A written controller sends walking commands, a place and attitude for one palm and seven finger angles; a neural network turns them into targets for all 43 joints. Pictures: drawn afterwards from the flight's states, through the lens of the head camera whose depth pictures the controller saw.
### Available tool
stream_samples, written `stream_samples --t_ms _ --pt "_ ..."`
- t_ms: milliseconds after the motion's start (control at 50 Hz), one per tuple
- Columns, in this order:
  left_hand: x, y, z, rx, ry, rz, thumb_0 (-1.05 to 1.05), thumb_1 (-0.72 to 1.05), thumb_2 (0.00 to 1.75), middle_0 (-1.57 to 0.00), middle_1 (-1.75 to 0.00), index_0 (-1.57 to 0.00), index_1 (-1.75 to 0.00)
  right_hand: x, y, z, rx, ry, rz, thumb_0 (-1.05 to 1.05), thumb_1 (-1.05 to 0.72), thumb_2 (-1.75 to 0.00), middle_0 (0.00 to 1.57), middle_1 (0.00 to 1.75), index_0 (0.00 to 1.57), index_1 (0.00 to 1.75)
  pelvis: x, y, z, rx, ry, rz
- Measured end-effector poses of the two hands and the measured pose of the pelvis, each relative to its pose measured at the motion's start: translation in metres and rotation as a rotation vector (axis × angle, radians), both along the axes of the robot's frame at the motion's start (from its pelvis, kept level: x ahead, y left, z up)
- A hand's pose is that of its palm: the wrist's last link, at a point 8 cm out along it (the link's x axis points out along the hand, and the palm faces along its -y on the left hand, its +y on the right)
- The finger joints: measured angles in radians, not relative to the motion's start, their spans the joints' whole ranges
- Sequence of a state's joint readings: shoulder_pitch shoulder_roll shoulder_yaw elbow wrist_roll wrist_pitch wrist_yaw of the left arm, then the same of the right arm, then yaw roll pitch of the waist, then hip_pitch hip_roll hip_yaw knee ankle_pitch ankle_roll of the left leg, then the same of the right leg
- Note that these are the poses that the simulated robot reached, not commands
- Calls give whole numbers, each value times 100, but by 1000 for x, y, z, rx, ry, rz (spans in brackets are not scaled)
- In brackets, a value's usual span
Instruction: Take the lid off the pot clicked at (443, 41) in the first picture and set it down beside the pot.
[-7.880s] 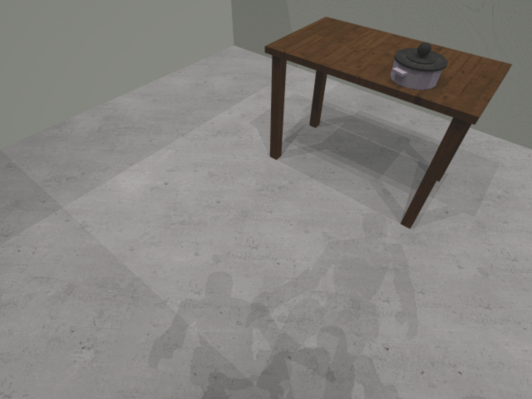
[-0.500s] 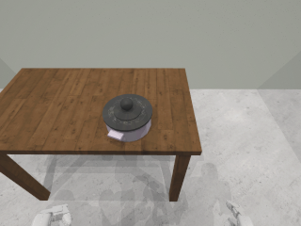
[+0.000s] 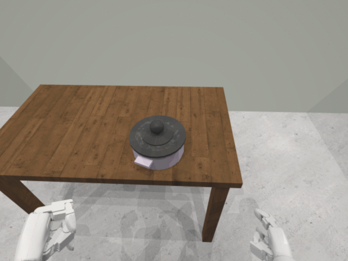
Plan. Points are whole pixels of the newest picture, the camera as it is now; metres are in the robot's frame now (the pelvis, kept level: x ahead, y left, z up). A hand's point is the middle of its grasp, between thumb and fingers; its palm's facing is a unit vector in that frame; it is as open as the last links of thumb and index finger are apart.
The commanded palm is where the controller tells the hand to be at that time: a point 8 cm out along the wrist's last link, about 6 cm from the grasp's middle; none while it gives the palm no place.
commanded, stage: raise the hand higher, near the body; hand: left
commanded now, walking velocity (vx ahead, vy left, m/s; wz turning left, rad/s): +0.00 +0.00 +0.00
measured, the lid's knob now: (156, 126) +0.51 +0.13 +0.00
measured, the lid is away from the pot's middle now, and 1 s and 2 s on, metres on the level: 0.00 0.00 0.00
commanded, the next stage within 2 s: reach forward and open the fingers in 0.10 s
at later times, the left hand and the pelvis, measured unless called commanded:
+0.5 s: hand (51, 214) +0.17 +0.27 +0.07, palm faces -0.07 -0.17 -0.98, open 3.0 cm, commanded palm +0.15 +0.26 +0.13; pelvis -0.02 +0.00 +0.00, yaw -1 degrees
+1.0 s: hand (58, 196) +0.21 +0.27 +0.08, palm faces -0.18 -0.08 -0.98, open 7.8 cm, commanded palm +0.19 +0.27 +0.14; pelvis -0.05 +0.02 +0.00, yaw +1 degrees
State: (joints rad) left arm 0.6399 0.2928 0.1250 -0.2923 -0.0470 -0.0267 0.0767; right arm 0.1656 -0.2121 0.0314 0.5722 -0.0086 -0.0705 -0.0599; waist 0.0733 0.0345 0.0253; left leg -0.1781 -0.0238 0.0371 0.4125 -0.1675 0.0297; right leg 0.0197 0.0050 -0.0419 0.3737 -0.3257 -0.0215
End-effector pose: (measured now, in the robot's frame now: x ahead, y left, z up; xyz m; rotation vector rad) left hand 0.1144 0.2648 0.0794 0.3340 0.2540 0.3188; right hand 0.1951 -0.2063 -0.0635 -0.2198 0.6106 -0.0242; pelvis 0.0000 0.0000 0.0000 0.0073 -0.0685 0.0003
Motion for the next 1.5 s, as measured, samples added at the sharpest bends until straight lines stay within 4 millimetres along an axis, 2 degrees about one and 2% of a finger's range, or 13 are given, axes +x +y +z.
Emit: stream_samples --t_ms 220,380,480,600,740,800,920,1040,1100,1160,1320,1440,1500 --pt "15 1 43 79 -157 -33 2 90 90 -129 -149 -130 -150 -21 -6 -12 6 57 -16 1 -90 -90 20 30 20 30 -4 -2 0 -4 -11 -7" --pt "32 -2 49 766 112 -188 1 84 87 -124 -147 -124 -148 -26 -20 -26 2 160 -19 1 -90 -90 20 30 20 30 -19 -1 -3 -9 45 -23" --pt "36 7 52 1009 229 -237 1 73 90 -118 -135 -119 -136 -22 -24 -31 23 181 -46 1 -90 -90 20 30 20 30 -23 1 -4 -11 52 -14" --pt "46 1 37 972 311 -358 1 56 99 -114 -112 -114 -113 -14 -19 -25 37 143 -53 1 -91 -90 20 30 20 30 -25 2 -4 -13 24 6" --pt "63 5 52 1060 276 -456 1 35 111 -107 -85 -108 -86 -12 -6 -15 43 113 -24 1 -91 -90 19 30 20 30 -32 5 -2 -19 -5 8" --pt "66 12 47 1014 306 -443 1 26 114 -104 -74 -104 -75 -16 -1 -15 56 124 -14 1 -91 -90 20 30 20 30 -36 7 -1 -23 -3 8" --pt "70 -4 48 1046 233 -544 1 9 121 -97 -52 -97 -53 -29 8 -23 31 170 1 1 -91 -90 20 30 20 30 -42 16 0 -29 -2 16" --pt "84 20 55 1060 235 -446 0 -8 126 -90 -31 -90 -32 -46 17 -33 55 234 -4 1 -91 -90 20 30 20 30 -48 21 -1 -31 4 17" --pt "86 12 50 1019 230 -461 0 -15 129 -87 -22 -87 -23 -51 21 -35 68 235 -2 1 -91 -90 20 30 20 30 -49 26 -1 -31 7 18" --pt "88 3 47 1054 225 -528 0 -19 131 -85 -16 -85 -17 -53 23 -36 62 239 -2 1 -91 -90 20 30 20 30 -50 29 -1 -31 7 15" --pt "106 20 63 1065 188 -452 0 -25 134 -83 -9 -84 -10 -56 25 -34 60 231 -9 1 -91 -90 20 30 20 30 -54 31 -1 -31 10 18" --pt "112 11 46 1069 257 -507 0 -26 135 -83 -8 -83 -9 -54 23 -33 52 238 -9 1 -91 -90 20 30 20 30 -54 32 -2 -30 14 21" --pt "121 9 51 1092 259 -517 0 -27 136 -83 -8 -83 -9 -52 20 -33 35 229 -7 1 -91 -90 20 30 20 30 -55 30 -3 -29 12 30"
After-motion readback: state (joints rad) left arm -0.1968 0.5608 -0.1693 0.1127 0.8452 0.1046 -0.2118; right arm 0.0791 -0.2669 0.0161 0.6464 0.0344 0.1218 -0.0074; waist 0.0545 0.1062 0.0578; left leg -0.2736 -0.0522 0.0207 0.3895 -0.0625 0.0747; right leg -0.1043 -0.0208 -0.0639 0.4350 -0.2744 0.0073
